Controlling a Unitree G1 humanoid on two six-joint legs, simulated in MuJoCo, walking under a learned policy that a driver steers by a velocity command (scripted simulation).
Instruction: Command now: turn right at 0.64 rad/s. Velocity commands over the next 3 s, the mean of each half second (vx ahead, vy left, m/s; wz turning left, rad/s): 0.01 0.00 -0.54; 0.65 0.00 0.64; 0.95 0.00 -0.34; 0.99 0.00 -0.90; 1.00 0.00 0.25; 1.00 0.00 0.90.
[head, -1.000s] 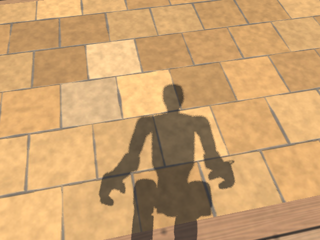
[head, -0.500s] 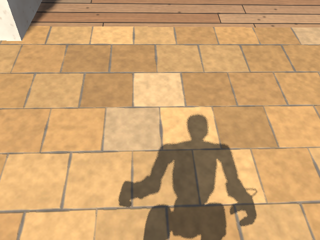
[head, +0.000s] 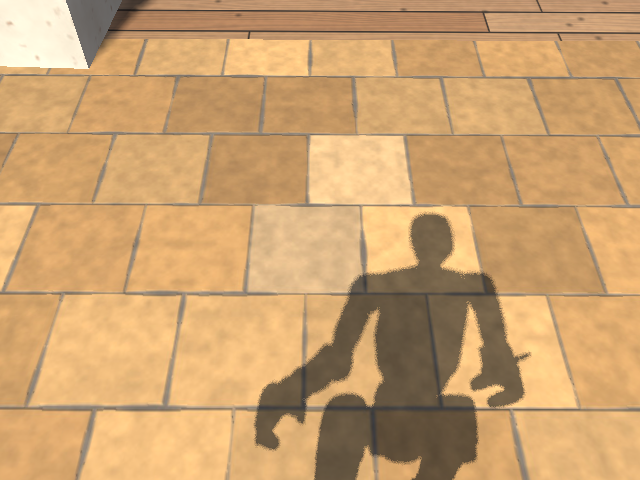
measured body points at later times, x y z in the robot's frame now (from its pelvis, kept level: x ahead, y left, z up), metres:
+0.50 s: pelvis +0.02 -0.05 +0.01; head +0.04 -0.07 +0.46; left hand +0.23 +0.17 -0.09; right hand +0.03 -0.34 -0.12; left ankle +0.10 +0.08 -0.69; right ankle -0.02 -0.11 -0.74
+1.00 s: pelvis +0.29 +0.05 -0.01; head +0.32 +0.06 +0.43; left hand +0.37 +0.33 -0.13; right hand +0.44 -0.23 -0.11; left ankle +0.29 +0.10 -0.74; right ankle +0.19 -0.11 -0.63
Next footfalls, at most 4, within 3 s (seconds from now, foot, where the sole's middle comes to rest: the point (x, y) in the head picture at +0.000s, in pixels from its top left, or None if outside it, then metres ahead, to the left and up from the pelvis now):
0.14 right None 0.02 -0.11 -0.77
0.86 left None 0.33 0.11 -0.77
1.34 right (314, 334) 0.81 0.07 -0.77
1.74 left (264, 198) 1.25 0.23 -0.77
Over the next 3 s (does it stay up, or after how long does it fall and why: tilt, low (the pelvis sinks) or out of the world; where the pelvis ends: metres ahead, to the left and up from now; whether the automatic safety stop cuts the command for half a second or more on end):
stays up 2.08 -0.33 -0.01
